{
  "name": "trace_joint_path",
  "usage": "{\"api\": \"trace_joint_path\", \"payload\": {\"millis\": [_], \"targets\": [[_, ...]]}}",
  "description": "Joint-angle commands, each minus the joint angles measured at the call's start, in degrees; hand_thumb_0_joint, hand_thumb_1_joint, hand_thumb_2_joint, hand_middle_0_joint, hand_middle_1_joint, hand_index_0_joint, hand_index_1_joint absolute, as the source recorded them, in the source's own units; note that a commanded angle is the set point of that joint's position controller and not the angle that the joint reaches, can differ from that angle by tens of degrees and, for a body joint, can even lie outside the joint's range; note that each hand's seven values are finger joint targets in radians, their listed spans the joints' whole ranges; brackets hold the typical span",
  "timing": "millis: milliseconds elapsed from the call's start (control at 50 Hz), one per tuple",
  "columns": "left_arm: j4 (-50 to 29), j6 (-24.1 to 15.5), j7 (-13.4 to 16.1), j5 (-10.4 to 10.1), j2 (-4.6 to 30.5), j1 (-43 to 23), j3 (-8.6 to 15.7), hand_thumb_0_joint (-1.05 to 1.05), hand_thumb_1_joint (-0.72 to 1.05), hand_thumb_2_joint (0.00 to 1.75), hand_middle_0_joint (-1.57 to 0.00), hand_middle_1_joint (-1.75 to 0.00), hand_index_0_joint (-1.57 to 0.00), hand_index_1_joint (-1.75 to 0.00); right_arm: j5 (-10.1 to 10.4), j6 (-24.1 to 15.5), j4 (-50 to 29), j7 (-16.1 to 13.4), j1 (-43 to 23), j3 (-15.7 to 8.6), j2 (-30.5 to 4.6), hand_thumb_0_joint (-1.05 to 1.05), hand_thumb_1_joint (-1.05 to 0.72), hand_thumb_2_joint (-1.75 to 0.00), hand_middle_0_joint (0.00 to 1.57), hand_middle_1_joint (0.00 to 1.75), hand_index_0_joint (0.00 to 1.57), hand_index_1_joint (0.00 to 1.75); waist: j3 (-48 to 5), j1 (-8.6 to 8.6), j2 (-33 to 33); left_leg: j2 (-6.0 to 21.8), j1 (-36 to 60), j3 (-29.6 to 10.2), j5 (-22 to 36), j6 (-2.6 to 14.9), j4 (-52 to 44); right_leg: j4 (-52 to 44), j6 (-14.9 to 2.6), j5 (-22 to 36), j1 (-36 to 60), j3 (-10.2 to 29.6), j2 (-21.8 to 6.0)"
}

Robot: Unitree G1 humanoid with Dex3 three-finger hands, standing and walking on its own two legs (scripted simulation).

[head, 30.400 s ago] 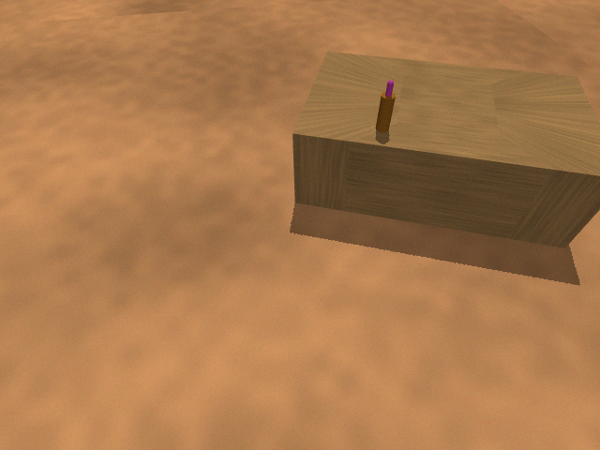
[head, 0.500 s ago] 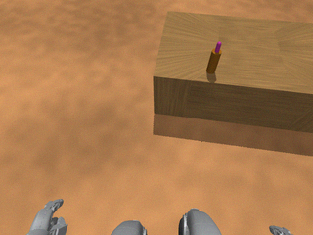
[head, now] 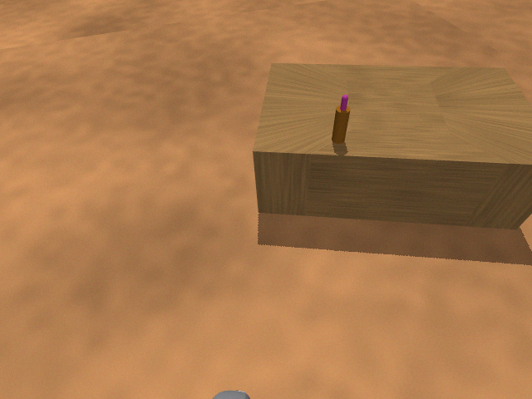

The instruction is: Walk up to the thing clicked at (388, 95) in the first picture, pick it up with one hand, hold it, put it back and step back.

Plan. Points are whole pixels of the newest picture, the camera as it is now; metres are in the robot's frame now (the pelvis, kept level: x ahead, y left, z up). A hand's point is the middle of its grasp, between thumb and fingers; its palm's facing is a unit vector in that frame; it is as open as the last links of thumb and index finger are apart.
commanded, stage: step back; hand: right
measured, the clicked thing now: (341, 118) +1.09 -0.20 -0.27
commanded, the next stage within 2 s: stand in 0.74 s
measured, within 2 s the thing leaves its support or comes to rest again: neither
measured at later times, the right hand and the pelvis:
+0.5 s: hand out of the picture +0.10 -0.26 -0.15, palm faces -0.07 +0.93 -0.36, open 7.4 cm; pelvis +0.03 +0.00 +0.00, yaw +3 degrees
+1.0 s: hand (427, 378) +0.19 -0.22 -0.13, palm faces -0.06 +0.94 -0.33, open 7.4 cm; pelvis +0.05 +0.01 +0.01, yaw +2 degrees
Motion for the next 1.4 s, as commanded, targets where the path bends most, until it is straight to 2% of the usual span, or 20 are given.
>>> {"api": "trace_joint_path", "payload": {"millis": [0, 40, 80, 100, 160, 240, 280, 300, 320, 340, 360, 440, 480, 520, 560, 580, 660, 780, 1220, 1380], "targets": [[-6.4, -1.37, 0.91, -0.66, 16.55, -8.06, 3.79, 0.0, 0.9, 0.9, -0.2, -0.3, -0.2, -0.3, -0.09, -3.33, -4.14, -0.27, -3.81, -2.68, -8.24, 0.0, -0.9, -0.9, 0.2, 0.3, 0.2, 0.3, 2.62, -0.88, -10.46, -0.58, 6.09, 4.98, 3.39, 0.32, -13.87, -12.69, -8.14, -8.6, -6.51, 11.66, -12.07], [-6.12, -0.75, 0.72, -0.79, 13.09, -6.8, 1.98, 0.0, 0.9, 0.9, -0.2, -0.3, -0.2, -0.3, -0.44, -4.09, -2.59, -0.87, -0.94, -3.63, -9.1, 0.0, -0.9, -0.9, 0.2, 0.3, 0.2, 0.3, 0.25, -2.45, -6.46, 0.09, 16.51, 1.03, 4.79, 2.18, -19.12, -5.03, -5.96, -2.76, -11.82, 7.34, -9.07], [-5.68, -0.52, 0.74, -2.05, 12.4, -9.6, 1.99, 0.0, 0.9, 0.9, -0.2, -0.3, -0.2, -0.3, -0.49, -4.25, -1.97, -0.73, 2.27, -4.81, -15.36, 0.0, -0.9, -0.9, 0.2, 0.3, 0.2, 0.3, -1.3, -3.85, 5.55, 15.58, 11.14, -25.54, -21.96, 11.3, -29.54, 11.03, -2.04, -12.58, -14.84, -1.02, -0.23], [-5.54, -0.43, 0.7, -1.81, 13.79, -8.05, 2.48, 0.0, 0.9, 0.9, -0.2, -0.3, -0.2, -0.3, -0.58, -4.42, -2.91, -0.71, 1.49, -5.04, -16.23, 0.0, -0.9, -0.9, 0.2, 0.3, 0.2, 0.3, -0.62, -3.74, 4.55, 18.57, 10.19, -29.43, -22.8, 14.17, -31.81, 16.56, -1.76, -13.58, -15.7, 2.02, -0.86], [-4.56, -1.08, 0.58, -1.94, 12.99, -5.9, 2.39, 0.0, 0.9, 0.9, -0.2, -0.3, -0.2, -0.3, -0.75, -4.91, -3.61, -1.06, -1.4, -4.31, -13.83, 0.0, -0.9, -0.9, 0.2, 0.3, 0.2, 0.3, -0.02, -2.19, 5.36, 15.34, 11.1, -21.47, -9.65, 12.59, -28.68, 14.36, -1.6, -10.8, -16.98, 3.56, -3.39], [-2.04, -1.55, 0.58, -1.77, 10.81, -3.16, 2.56, 0.0, 0.9, 0.9, -0.2, -0.3, -0.2, -0.3, -0.51, -3.95, -3.83, -0.78, -4.08, -3.97, -12.33, 0.0, -0.9, -0.9, 0.2, 0.3, 0.2, 0.3, -3.17, -1.04, 8.17, 12.39, 4.7, -12.08, 0.29, 9.73, -24.75, 0.1, -0.85, -2.88, -2.78, -1.18, -0.67], [-0.43, -2.08, 1.2, -1.17, 11.23, -2.25, 2.97, 0.0, 0.9, 0.9, -0.2, -0.3, -0.2, -0.3, 0.48, -3.04, -4.16, -0.79, -6.15, -2.48, -8.61, 0.0, -0.9, -0.9, 0.2, 0.3, 0.2, 0.3, -3.99, 1.26, 3.22, 8.15, -3.21, -6.23, 2.69, 5.03, -18.22, -8.69, -1.63, 4.58, 8.98, -1.67, 0.89], [-0.53, -2.27, 1.54, -0.6, 13.38, -1.39, 3.81, 0.0, 0.9, 0.9, -0.2, -0.3, -0.2, -0.3, 0.68, -2.96, -4.67, -0.89, -6.13, -1.62, -6.51, 0.0, -0.9, -0.9, 0.2, 0.3, 0.2, 0.3, -3.65, 2.11, -2.05, 5.14, -9.04, -3.67, 2.01, 2.9, -12.01, -12.31, -3.07, 0.06, 12.9, 5.9, -3.86], [-1.03, -2.52, 1.8, -0.3, 17.92, -1.52, 4.4, 0.0, 0.9, 0.9, -0.2, -0.3, -0.2, -0.3, 0.79, -2.97, -5.03, -1.19, -6.87, -1.17, -4.45, 0.0, -0.9, -0.9, 0.2, 0.3, 0.2, 0.3, -2.4, 2.73, -11.48, -1.87, -12.9, -1.34, -3.29, 1.08, -2.69, -20.13, -7.34, -14.15, 8.53, 23.96, -15.61], [-2.83, -2.58, 1.59, -0.2, 19.96, -7.75, 4.63, 0.0, 0.9, 0.9, -0.2, -0.3, -0.2, -0.3, 0.27, -2.75, -3.66, -1.64, -5.65, -2.15, -7.8, 0.0, -0.9, -0.9, 0.2, 0.3, 0.2, 0.3, 1.41, 0.82, -10.19, 0.62, -7.65, -1.64, -6.69, 0.34, 3.95, -21.49, -12.46, -20.68, -2.59, 27.97, -22.86], [-4.46, -2.71, 1.67, -0.59, 18.13, -11.55, 4.23, 0.0, 0.9, 0.9, -0.2, -0.3, -0.2, -0.3, 0.29, -2.94, -2.33, -1.58, -2.62, -2.36, -9.04, 0.0, -0.9, -0.9, 0.2, 0.3, 0.2, 0.3, 2.86, -1.17, -7.53, 2.39, -5.64, -2.76, -4.96, 0.4, 5.39, -19.62, -13.36, -15.52, -4.1, 25.19, -22.24], [-3.17, -3.16, 1.7, -1.15, 14.97, -10.96, 2.9, 0.0, 0.9, 0.9, -0.2, -0.3, -0.2, -0.3, 0.42, -4.09, -0.31, -1.1, -1.84, -1.51, -6.7, 0.0, -0.9, -0.9, 0.2, 0.3, 0.2, 0.3, -2.1, -0.9, -11.02, 2.27, -0.09, 2.37, 0.02, 0.86, -5.76, -10.59, -9.05, 20.47, 2.69, 9.99, -14.91], [-2.86, -2.44, 1.59, -1.84, 14.68, -11.31, 2.64, 0.0, 0.9, 0.9, -0.2, -0.3, -0.2, -0.3, 0.11, -4.47, 0.65, -1.25, -0.95, -1.58, -5.91, 0.0, -0.9, -0.9, 0.2, 0.3, 0.2, 0.3, -3.8, -2.02, -10.56, 0.22, 5.98, 5.94, 10.34, 1.23, -16.59, -4.09, -6.32, 32.08, 3.29, 4.5, -11.95], [-3.75, -1.87, 1.48, -2.28, 12.45, -11.12, 1.34, 0.0, 0.9, 0.9, -0.2, -0.3, -0.2, -0.3, -0.35, -4.61, 0.97, -1.67, -1.03, -2.5, -8.23, 0.0, -0.9, -0.9, 0.2, 0.3, 0.2, 0.3, -6.22, -2.28, -5.25, 4.76, 14.83, 0.2, 28.84, 3.09, -17.44, 0.47, -2.64, 27.09, -2.29, 1.74, -8.57], [-2.58, -1.05, 1.61, -3.21, 11.62, -11.26, 1.34, 0.0, 0.9, 0.9, -0.2, -0.3, -0.2, -0.3, 0.4, -4.65, -0.28, -1.54, -6.13, -2.7, -12.39, 0.0, -0.9, -0.9, 0.2, 0.3, 0.2, 0.3, -7.17, -0.91, 3.12, 14.21, 9.45, -11.28, 25.87, 10.04, -18.71, 1.97, -0.3, 2.1, -0.91, -0.54, -2.41], [-2.18, -1.13, 1.72, -2.82, 11.31, -11.85, 0.86, 0.0, 0.9, 0.9, -0.2, -0.3, -0.2, -0.3, 0.43, -4.52, 0.14, -1.5, -7.03, -2.5, -11.84, 0.0, -0.9, -0.9, 0.2, 0.3, 0.2, 0.3, -7.05, -0.9, 2.45, 14.79, 10.1, -11.16, 26.42, 10.15, -19.09, -0.37, -0.84, 0.26, -0.32, -0.16, -2.55], [0.44, -2.18, 1.85, -2.54, 13.34, -10.71, 1.09, 0.0, 0.9, 0.9, -0.2, -0.3, -0.2, -0.3, 0.86, -4.03, 1.07, -1.69, -10.02, -1.11, -8.56, 0.0, -0.9, -0.9, 0.2, 0.3, 0.2, 0.3, -7.31, -0.57, 1.49, 7.61, 7.69, -1.73, 30.08, 3.58, -14.92, -7.17, -2.04, 17.36, 6.57, 2.53, -6.61], [2.67, -1.89, 1.78, -3.13, 11.32, -12.33, -0.56, 0.0, 0.9, 0.9, -0.2, -0.3, -0.2, -0.3, 1.15, -4.15, 2.82, -1.56, -10.36, -0.56, -8.67, 0.0, -0.9, -0.9, 0.2, 0.3, 0.2, 0.3, -8.71, -2.08, 0.15, 8.83, 17.16, -2.09, 39.53, 3.4, -18.24, -9.9, -0.24, 24.75, 5.57, 2.02, -6.45], [5.86, -1.9, 1.13, -2.24, 11.66, -13.24, -1.19, 0.0, 0.9, 0.9, -0.2, -0.3, -0.2, -0.3, 1.05, -3.62, 5.87, -0.67, -13.35, 0.15, -8.22, 0.0, -0.9, -0.9, 0.2, 0.3, 0.2, 0.3, -2.88, -2.13, -1.37, 7.87, 14.6, -1.79, 13.34, 1.65, -28.62, -18.96, -0.05, 6.91, 3.17, 3.19, -7.25], [5.61, -2.15, 1.16, -2.47, 12.27, -12.49, -1.24, 0.0, 0.9, 0.9, -0.2, -0.3, -0.2, -0.3, 1.02, -3.66, 6.75, -0.64, -11.36, 0.33, -8.04, 0.0, -0.9, -0.9, 0.2, 0.3, 0.2, 0.3, -4.18, -2.32, -2.46, 7.81, 15.04, -1.69, 17.82, 1.73, -27.3, -18.82, -0.17, 9.3, 3.47, 3.86, -7.64]]}}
